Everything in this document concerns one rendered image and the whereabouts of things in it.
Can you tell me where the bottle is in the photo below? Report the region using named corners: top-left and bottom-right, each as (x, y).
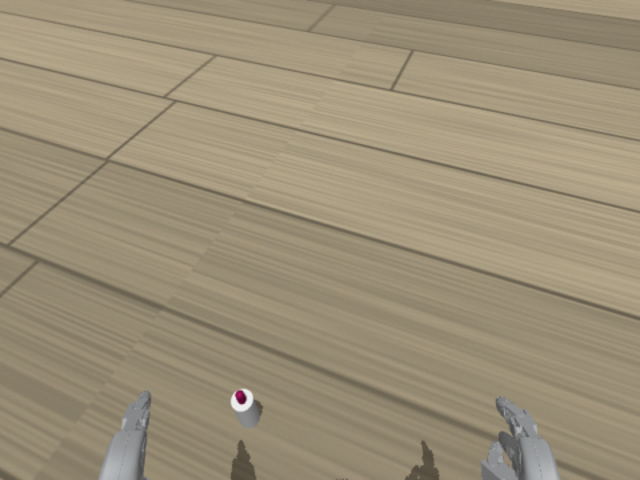
top-left (231, 389), bottom-right (260, 429)

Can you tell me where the left robot hand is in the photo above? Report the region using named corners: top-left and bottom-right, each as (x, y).
top-left (98, 391), bottom-right (151, 480)

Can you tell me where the right robot hand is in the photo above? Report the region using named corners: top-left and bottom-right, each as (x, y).
top-left (481, 396), bottom-right (561, 480)

